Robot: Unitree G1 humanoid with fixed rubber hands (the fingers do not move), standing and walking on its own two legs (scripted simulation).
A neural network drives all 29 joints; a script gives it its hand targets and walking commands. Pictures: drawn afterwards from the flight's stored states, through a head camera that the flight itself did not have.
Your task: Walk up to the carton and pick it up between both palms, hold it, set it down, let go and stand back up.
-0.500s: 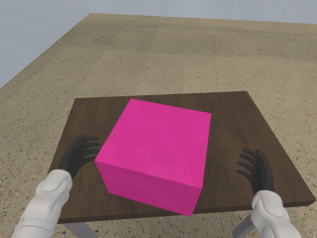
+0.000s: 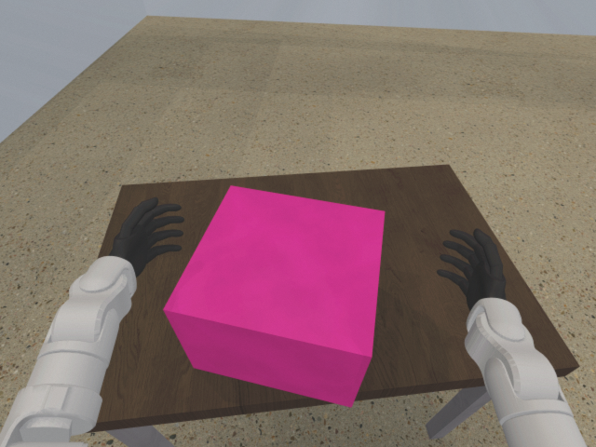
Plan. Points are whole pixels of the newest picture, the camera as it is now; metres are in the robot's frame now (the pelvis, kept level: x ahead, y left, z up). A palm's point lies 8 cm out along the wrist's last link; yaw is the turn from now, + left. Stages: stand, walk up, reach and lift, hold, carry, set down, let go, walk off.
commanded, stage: reach and lift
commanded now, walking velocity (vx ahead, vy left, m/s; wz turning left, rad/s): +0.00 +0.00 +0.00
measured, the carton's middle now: (287, 290) +0.39 +0.01 -0.05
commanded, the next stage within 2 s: none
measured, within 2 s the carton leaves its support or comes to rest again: neither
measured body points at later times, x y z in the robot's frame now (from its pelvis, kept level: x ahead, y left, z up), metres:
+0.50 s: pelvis -0.01 +0.01 +0.00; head +0.01 +0.03 +0.45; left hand +0.46 +0.18 +0.12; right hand +0.35 -0.25 +0.09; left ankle -0.01 +0.10 -0.75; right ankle -0.01 -0.14 -0.75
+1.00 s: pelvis -0.03 +0.00 -0.04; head +0.03 +0.03 +0.41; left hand +0.43 +0.21 +0.03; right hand +0.34 -0.22 -0.01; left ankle -0.01 +0.10 -0.75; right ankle -0.01 -0.14 -0.75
